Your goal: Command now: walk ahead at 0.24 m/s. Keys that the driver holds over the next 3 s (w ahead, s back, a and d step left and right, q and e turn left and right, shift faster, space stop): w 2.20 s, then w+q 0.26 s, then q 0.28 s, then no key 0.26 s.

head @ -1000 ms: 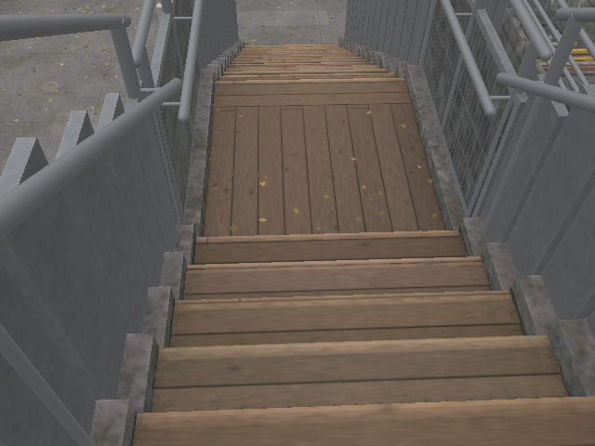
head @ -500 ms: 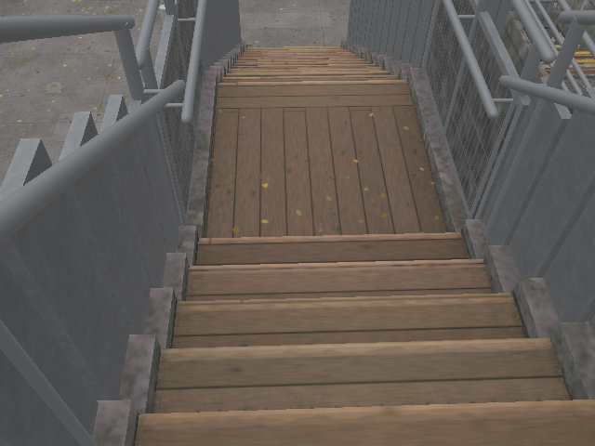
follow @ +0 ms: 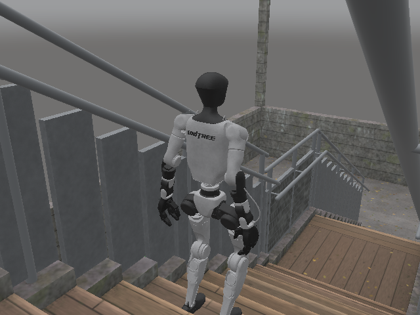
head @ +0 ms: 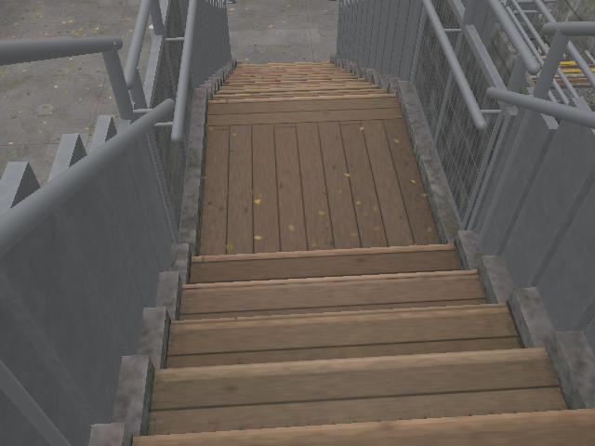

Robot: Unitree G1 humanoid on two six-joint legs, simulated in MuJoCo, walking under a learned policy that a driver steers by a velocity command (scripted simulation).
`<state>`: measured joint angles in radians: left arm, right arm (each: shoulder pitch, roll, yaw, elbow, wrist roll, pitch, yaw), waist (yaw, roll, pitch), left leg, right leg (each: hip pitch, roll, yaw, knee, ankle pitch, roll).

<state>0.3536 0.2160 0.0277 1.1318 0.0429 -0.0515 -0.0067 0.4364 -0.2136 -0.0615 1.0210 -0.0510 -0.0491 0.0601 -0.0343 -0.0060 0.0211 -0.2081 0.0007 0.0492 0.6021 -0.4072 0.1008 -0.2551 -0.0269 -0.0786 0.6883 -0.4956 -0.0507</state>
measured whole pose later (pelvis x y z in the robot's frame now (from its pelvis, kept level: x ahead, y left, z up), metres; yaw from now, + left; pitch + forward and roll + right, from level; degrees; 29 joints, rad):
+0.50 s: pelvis +0.19 -0.01 -0.12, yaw -1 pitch +0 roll -4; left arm 0.62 0.11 -0.06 1.10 0.07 -0.13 -0.03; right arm 0.16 -0.19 0.00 0.82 -0.10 -0.06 0.06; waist 0.07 0.07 -0.01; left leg -0.26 0.06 0.02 0.31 0.17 0.10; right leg -0.20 0.06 -0.08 1.22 -0.90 -0.03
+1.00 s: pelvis +0.47 -0.07 -0.31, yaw +0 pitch +1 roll +3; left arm 0.17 0.23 0.00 0.90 0.08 -0.09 -0.07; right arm 0.57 -0.16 0.04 1.08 -0.07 -0.07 0.10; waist -0.08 -0.03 0.00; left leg -0.39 -0.02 -0.05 1.71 -0.81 0.02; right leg -0.34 -0.04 -0.04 0.47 -0.16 -0.07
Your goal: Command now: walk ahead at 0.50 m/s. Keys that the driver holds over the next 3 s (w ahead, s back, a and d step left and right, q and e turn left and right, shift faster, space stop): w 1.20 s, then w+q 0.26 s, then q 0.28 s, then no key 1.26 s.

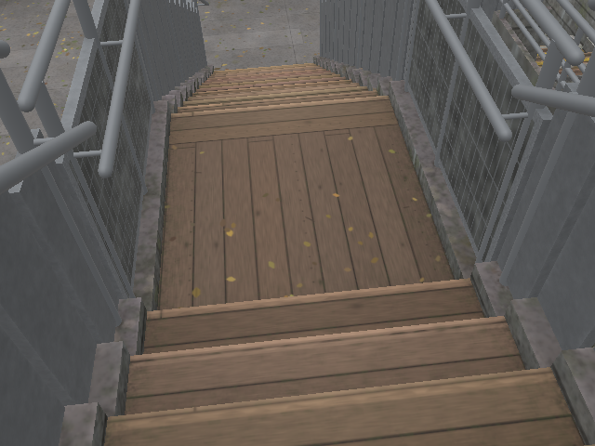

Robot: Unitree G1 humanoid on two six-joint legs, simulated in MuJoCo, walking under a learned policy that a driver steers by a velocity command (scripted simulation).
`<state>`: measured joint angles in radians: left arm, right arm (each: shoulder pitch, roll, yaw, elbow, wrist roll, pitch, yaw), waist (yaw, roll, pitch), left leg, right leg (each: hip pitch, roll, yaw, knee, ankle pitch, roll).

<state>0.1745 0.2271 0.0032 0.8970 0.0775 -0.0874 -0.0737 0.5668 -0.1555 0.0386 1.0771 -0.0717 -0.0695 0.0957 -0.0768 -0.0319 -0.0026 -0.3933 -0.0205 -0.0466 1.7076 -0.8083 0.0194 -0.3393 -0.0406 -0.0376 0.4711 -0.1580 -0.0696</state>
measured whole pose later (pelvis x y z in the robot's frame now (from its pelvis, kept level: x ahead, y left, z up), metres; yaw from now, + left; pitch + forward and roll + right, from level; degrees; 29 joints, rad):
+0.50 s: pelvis +0.27 +0.01 -0.13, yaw -1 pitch +1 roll -4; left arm 0.63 0.14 -0.04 1.15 0.09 -0.09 -0.03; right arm 0.10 -0.21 0.05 0.94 -0.08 -0.07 0.07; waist 0.15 0.07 -0.03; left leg -0.39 0.08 0.00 0.42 0.23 0.03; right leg -0.21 0.07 -0.08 1.19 -0.92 -0.06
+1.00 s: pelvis +0.57 -0.02 -0.31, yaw +0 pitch +1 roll +5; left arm 0.11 0.23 0.00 0.89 0.06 -0.09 -0.06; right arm 0.58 -0.12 0.04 1.11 -0.09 -0.08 0.06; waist -0.10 -0.07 -0.03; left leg -0.24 -0.04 0.06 1.35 -0.82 0.04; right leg -0.32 -0.09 -0.04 0.38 0.08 -0.07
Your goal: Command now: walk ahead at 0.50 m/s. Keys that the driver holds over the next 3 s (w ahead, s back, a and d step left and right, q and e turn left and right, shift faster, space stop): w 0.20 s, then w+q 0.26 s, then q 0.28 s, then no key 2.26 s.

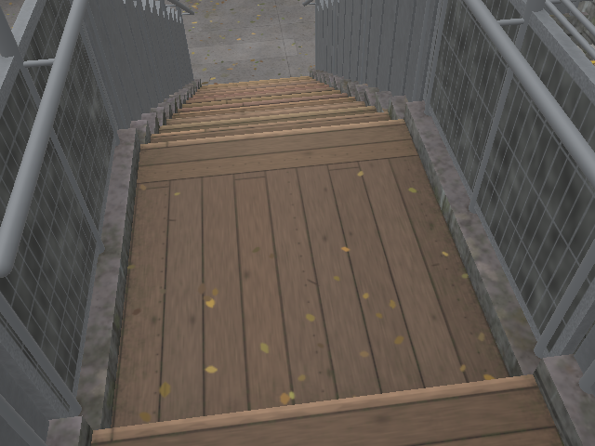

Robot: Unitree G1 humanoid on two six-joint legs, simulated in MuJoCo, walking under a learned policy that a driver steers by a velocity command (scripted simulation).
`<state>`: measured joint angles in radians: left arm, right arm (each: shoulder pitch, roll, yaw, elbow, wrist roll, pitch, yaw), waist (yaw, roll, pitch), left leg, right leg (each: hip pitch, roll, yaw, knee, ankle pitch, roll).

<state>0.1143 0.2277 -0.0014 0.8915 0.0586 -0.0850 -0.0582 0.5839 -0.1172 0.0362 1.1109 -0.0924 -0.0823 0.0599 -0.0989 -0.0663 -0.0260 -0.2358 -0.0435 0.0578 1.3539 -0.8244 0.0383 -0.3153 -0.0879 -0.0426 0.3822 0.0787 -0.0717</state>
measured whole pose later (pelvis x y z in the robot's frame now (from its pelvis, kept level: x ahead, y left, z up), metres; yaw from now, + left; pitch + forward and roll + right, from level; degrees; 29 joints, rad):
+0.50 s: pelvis +0.26 +0.02 -0.13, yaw +6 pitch +1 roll -5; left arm 0.63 0.09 -0.05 1.17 0.08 -0.10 0.00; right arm 0.11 -0.19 0.02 0.93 -0.09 -0.06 0.08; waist 0.13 0.06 -0.01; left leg -0.45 0.11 0.00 0.50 0.23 0.06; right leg -0.11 0.01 -0.21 1.04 -0.91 0.00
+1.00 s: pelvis +0.51 +0.02 -0.31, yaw +18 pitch +1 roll +4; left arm 0.12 0.21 -0.01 0.83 0.06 -0.04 -0.05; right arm 0.54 -0.11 0.05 0.99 -0.08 -0.09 0.01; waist -0.12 -0.05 0.00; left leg -0.42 -0.06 -0.04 1.29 -0.89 -0.03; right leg -0.46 -0.08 0.01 0.49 0.29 -0.02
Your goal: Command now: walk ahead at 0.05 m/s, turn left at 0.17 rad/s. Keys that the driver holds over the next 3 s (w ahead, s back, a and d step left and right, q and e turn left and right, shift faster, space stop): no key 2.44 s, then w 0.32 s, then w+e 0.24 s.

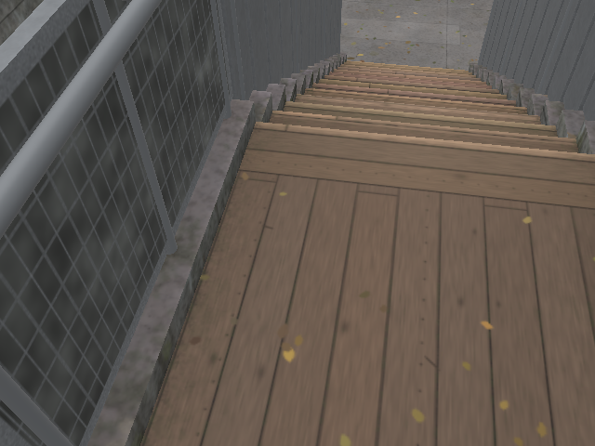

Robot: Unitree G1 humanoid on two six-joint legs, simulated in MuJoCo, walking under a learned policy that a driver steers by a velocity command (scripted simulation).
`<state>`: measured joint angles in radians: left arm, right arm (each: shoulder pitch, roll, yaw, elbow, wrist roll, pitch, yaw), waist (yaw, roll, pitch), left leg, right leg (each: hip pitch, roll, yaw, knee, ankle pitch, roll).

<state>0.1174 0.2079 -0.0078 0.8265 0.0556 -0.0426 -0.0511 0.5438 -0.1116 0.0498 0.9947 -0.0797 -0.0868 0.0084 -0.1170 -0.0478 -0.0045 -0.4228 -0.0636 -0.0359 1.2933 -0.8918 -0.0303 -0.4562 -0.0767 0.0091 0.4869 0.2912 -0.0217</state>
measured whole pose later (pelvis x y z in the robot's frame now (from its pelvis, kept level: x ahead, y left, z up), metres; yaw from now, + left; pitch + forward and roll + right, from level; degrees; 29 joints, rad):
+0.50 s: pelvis +0.06 -0.07 -0.04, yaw +2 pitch +0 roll +2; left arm 0.29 0.21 -0.04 0.99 0.00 -0.14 -0.06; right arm 0.29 -0.19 -0.03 0.91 -0.03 -0.08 0.07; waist 0.01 -0.04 0.00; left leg -0.65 0.10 -0.09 1.03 0.07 -0.15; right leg -0.33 0.04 -0.12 0.58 -0.27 -0.09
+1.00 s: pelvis +0.12 -0.04 -0.04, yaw +0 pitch -1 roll +0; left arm 0.19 0.24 0.07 1.03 0.00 -0.08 -0.10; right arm 0.19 -0.20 -0.04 1.01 -0.01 -0.07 0.07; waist 0.02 0.01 0.03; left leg -0.31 0.09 0.03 0.57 -0.25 -0.06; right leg -0.21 0.05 -0.08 0.56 -0.35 -0.08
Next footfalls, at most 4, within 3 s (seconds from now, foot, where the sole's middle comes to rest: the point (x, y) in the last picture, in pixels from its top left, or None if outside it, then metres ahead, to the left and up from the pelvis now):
0.40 left None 0.11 0.14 -0.71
0.60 left None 0.20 0.12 -0.81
2.74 left None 0.24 0.10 -0.81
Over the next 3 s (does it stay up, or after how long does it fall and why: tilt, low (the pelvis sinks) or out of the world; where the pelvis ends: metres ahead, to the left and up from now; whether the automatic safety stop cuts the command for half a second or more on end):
stays up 0.32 0.03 -0.08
